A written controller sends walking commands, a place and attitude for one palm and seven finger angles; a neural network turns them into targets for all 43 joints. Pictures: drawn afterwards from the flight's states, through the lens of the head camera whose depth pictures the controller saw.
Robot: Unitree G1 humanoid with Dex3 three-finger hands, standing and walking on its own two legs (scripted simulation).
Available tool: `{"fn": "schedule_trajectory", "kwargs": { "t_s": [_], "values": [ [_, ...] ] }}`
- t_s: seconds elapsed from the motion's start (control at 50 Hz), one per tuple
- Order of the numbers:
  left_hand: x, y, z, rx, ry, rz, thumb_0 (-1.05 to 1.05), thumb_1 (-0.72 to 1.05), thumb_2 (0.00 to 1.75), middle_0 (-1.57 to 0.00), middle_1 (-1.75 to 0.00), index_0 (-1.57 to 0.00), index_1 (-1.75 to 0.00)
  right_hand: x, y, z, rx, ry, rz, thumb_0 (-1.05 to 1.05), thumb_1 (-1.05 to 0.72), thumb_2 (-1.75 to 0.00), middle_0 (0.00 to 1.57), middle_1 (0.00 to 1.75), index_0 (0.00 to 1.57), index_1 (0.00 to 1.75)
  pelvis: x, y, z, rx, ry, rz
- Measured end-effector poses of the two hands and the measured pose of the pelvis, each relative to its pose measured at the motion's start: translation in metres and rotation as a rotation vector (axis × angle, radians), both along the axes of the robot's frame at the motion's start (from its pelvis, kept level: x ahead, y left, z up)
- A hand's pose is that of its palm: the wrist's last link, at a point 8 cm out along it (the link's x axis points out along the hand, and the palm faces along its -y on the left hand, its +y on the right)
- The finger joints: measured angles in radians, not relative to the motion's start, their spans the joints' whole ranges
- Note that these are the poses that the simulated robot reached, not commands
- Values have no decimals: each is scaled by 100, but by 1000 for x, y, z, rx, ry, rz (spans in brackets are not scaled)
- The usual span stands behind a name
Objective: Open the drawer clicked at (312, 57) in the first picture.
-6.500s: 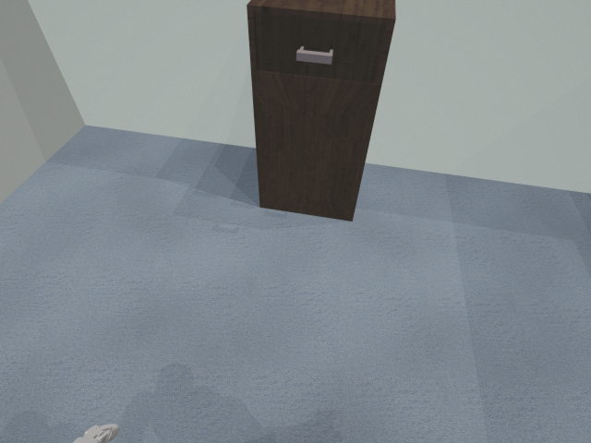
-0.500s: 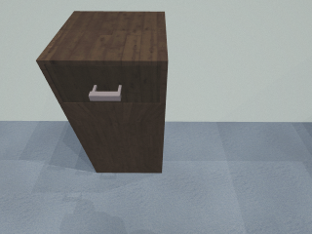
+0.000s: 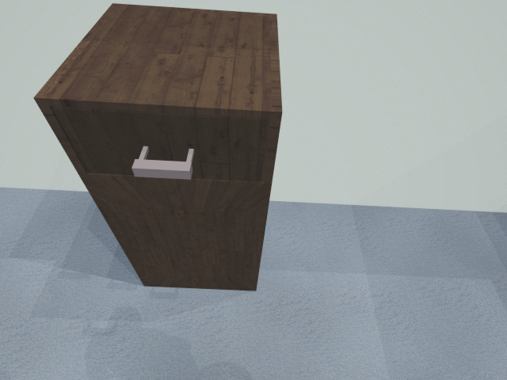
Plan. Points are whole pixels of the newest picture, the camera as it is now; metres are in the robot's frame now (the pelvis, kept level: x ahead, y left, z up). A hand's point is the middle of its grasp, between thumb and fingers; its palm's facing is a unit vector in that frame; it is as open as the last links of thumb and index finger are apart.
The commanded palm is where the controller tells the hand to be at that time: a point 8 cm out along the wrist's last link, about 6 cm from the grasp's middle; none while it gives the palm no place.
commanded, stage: come to a stop and stand still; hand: left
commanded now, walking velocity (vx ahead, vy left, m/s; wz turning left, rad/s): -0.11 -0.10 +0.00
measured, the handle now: (165, 160) +0.51 +0.22 +0.02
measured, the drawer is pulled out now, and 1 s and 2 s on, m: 0.00 0.00 0.00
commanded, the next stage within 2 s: look again from close up in 1.14 s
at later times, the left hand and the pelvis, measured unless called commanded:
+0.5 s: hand out of the picture +0.09 +0.15 -0.15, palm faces +0.06 -0.97 -0.25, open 7.3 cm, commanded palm none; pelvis +0.03 -0.04 +0.01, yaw +1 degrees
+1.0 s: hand out of the picture +0.03 +0.23 -0.16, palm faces +0.01 -0.97 -0.26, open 7.4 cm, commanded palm none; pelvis +0.00 +0.04 +0.00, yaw -1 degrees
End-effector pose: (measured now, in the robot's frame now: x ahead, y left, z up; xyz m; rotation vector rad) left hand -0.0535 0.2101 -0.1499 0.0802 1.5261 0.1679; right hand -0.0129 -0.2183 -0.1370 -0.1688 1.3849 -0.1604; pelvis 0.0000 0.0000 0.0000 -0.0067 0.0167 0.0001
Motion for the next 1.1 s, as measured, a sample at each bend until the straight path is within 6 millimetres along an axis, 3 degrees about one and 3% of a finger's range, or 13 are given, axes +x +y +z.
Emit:
{"fn": "schedule_trajectory", "kwargs": {
  "t_s": [0.16, 0.24, 0.3, 0.46, 0.6, 0.72, 0.88, 1.0, 1.1],
  "values": [
    [95, 8, 14, 75, -138, -44, 1, 93, 90, -20, -29, -20, -30, 8, 6, -4, 61, 95, -18, 1, -91, -90, 20, 30, 20, 30, 24, -13, 6, 6, 0, 13],
    [133, 5, 17, 127, -215, -69, 1, 93, 90, -20, -29, -20, -30, 20, -10, -19, 85, 120, -42, 1, -91, -90, 21, 30, 20, 30, 38, -29, -3, 18, -7, 5],
    [145, -1, 24, 147, -251, -78, 0, 93, 90, -20, -29, -20, -30, 39, -28, -21, 75, 95, -55, 1, -91, -90, 21, 30, 20, 30, 41, -37, -1, 32, -9, 10],
    [137, -20, 30, 117, -252, -65, 0, 92, 90, -20, -30, -20, -30, 102, -57, -1, 29, -70, -3, 1, -91, -90, 20, 30, 19, 30, 34, -44, 11, 49, -4, 9],
    [108, -5, 20, 90, -251, -33, 0, 92, 90, -20, -30, -20, -30, 123, -47, 14, -2, -190, 49, 1, -91, -90, 20, 30, 19, 30, 19, -32, 8, 32, -20, 12],
    [89, 23, 10, 93, -267, -55, 0, 91, 90, -20, -30, -20, -30, 106, -27, 16, -30, -269, 60, 1, -91, -90, 20, 30, 19, 30, 12, -6, -2, 0, -54, 19],
    [85, 61, 17, 106, -295, -92, 0, 91, 90, -20, -30, -20, -30, 57, 6, 11, -15, -231, 13, 1, -91, -90, 20, 30, 19, 30, 4, 25, -1, -6, -56, -5],
    [75, 72, 23, 112, -262, -102, 0, 91, 90, -20, -29, -20, -30, 24, 24, 3, 17, -141, -17, 1, -91, -90, 20, 30, 20, 30, -1, 36, 2, 4, -60, -16],
    [66, 69, 23, 106, -228, -98, 0, 91, 90, -20, -29, -20, -30, 9, 28, 1, 32, -88, -37, 1, -91, -90, 21, 30, 20, 30, 0, 37, 5, 10, -61, -18]
  ]
}}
